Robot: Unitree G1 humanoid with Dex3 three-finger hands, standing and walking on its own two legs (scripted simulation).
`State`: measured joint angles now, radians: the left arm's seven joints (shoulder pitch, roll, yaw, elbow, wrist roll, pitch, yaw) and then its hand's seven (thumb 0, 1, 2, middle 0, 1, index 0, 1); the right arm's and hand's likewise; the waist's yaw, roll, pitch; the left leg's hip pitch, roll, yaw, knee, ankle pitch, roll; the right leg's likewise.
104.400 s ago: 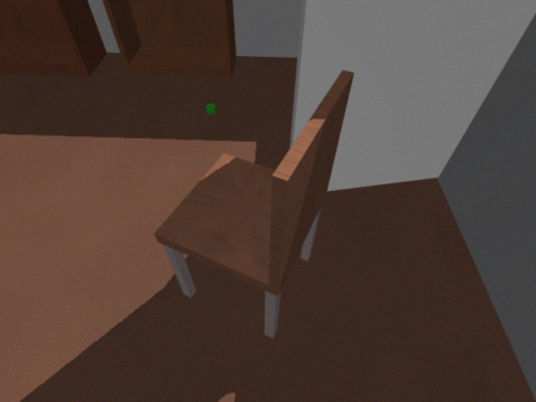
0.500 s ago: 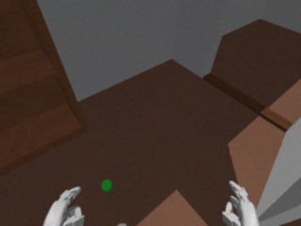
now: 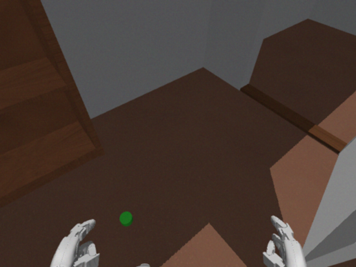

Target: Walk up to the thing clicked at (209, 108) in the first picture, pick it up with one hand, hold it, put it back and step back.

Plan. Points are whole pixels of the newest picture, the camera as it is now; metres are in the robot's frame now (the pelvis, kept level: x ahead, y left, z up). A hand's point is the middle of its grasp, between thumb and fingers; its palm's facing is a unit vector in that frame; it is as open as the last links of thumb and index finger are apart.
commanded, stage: home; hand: left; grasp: from above
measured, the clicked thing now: (126, 218) +0.47 +0.26 -0.70
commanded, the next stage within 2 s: stand in 0.52 s
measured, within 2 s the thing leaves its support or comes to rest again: neither
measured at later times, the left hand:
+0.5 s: hand (97, 260) +0.16 +0.18 -0.05, palm faces +0.03 -0.98 -0.21, open 7.4 cm
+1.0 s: hand out of the picture +0.08 +0.24 -0.10, palm faces +0.06 -0.93 -0.36, open 7.4 cm
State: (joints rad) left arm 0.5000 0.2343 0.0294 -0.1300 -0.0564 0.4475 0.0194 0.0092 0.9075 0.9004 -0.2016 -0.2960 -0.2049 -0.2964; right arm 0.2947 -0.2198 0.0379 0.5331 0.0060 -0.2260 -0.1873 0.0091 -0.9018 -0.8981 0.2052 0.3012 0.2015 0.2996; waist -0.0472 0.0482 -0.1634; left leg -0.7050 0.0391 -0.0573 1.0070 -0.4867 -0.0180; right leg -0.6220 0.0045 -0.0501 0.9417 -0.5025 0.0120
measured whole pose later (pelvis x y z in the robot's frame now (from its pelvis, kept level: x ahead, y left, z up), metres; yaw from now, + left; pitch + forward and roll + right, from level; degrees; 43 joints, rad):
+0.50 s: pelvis +0.00 +0.00 +0.00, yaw +0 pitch +10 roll -2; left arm 0.50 0.24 0.03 -0.13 -0.06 0.45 0.02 0.01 0.91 0.90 -0.20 -0.30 -0.20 -0.30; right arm 0.29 -0.23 0.03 0.52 0.01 -0.21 -0.18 0.01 -0.90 -0.90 0.20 0.30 0.20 0.30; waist -0.05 0.05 -0.17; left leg -0.70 0.04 -0.06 1.01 -0.49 -0.02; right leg -0.62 0.01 -0.05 0.95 -0.51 0.01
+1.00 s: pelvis -0.01 +0.00 +0.04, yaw +1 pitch -1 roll +0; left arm 0.22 0.29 0.06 0.81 0.05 0.04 0.03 0.01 0.91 0.90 -0.20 -0.30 -0.21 -0.30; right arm 0.19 -0.29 -0.04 0.93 -0.05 -0.02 -0.01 0.01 -0.91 -0.90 0.20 0.30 0.20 0.30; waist 0.02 0.01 0.04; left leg -0.34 -0.01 -0.03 0.68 -0.32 0.00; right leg -0.29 -0.05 -0.03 0.68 -0.38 0.02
